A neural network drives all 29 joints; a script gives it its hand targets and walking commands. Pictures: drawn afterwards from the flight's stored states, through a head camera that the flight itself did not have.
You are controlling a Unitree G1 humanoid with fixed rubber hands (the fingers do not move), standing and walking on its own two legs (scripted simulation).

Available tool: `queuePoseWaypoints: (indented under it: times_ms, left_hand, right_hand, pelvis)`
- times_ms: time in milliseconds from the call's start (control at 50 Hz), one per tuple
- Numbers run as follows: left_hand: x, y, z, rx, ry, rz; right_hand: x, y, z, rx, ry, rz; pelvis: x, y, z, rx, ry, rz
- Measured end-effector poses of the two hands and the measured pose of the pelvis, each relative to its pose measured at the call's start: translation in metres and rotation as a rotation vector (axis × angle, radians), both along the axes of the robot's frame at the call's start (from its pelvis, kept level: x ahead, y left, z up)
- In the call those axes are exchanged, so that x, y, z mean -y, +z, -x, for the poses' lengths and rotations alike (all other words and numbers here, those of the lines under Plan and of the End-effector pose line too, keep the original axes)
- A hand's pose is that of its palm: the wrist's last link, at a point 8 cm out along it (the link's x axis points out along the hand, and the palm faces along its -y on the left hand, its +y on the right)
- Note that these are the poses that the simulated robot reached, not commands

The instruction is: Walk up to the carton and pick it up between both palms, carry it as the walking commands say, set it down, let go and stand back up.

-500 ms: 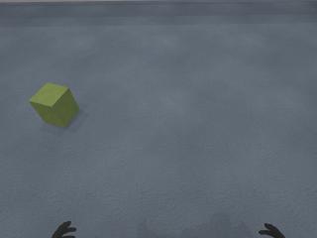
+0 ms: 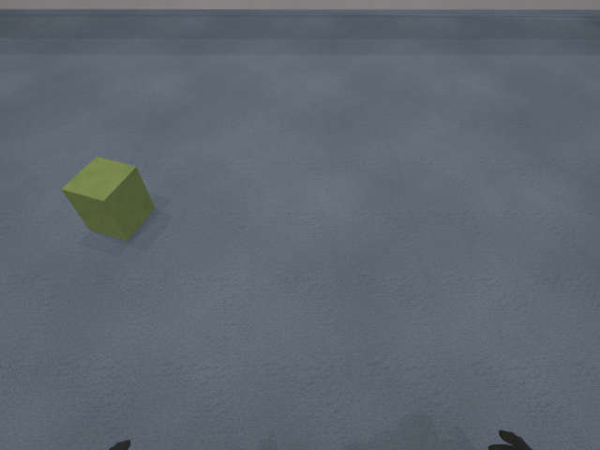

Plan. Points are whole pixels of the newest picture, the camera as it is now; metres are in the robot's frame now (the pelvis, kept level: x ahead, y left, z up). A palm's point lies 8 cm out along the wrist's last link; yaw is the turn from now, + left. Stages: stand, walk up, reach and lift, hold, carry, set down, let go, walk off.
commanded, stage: stand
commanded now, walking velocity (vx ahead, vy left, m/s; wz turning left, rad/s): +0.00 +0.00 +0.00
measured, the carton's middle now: (112, 199) +1.17 +0.81 -0.66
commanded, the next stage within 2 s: walk up in 0.52 s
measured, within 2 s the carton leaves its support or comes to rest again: neither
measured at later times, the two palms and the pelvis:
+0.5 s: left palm out of the picture +0.07 +0.29 -0.12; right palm out of the picture +0.06 -0.30 -0.11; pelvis -0.01 +0.00 +0.00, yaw +0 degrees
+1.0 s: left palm out of the picture +0.06 +0.38 -0.12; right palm (517, 424) +0.16 -0.28 -0.10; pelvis +0.03 +0.03 -0.02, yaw +15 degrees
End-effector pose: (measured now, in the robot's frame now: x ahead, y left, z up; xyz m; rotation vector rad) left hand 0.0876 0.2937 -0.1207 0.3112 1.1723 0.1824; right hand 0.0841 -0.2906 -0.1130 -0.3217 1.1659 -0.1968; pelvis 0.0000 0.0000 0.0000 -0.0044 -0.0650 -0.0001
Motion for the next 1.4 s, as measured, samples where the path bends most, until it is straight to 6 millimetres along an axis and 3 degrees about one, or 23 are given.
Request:
queuePoseWaypoints:
  times_ms: [640,780,900,980,1080,1260,1400]
  left_hand:
    - [0.001,0.001,0.016,-0.021,0.004,0.0]
    - [-0.001,0.001,0.016,-0.029,0.009,-0.003]
    - [-0.039,0.007,0.018,0.129,0.1,-0.051]
    - [-0.079,0.004,0.029,0.164,0.178,-0.082]
    - [-0.126,-0.016,0.026,0.181,0.26,-0.081]
    - [-0.136,-0.011,-0.028,0.233,0.301,-0.008]
    - [-0.147,-0.001,-0.053,0.16,0.375,-0.027]
  right_hand:
    - [0.009,-0.002,0.027,-0.053,-0.001,0.004]
    - [0.007,-0.004,0.02,-0.063,0.01,-0.008]
    - [0.01,-0.003,-0.013,-0.102,0.155,0.003]
    - [-0.001,0.008,-0.062,-0.061,0.219,0.034]
    - [-0.036,0.022,-0.131,0.063,0.305,0.095]
    - [-0.1,0.034,-0.194,0.079,0.425,0.094]
    - [-0.115,0.023,-0.256,0.057,0.491,0.082]
  pelvis:
    - [0.003,0.001,0.008,-0.012,-0.006,-0.003]
    - [0.004,0.0,0.006,-0.022,0.013,0.001]
    - [-0.005,-0.013,-0.004,-0.003,0.188,0.058]
    - [-0.024,-0.021,-0.024,0.0,0.249,0.07]
    - [-0.056,-0.036,-0.056,-0.005,0.295,0.022]
    - [-0.082,-0.02,-0.108,-0.003,0.425,-0.011]
    - [-0.099,-0.018,-0.175,-0.005,0.503,-0.031]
